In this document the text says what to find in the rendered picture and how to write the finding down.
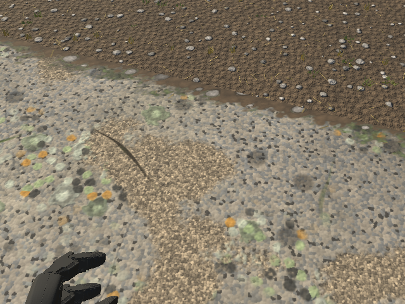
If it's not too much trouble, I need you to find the robot left hand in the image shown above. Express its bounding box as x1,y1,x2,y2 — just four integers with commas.
25,251,118,304

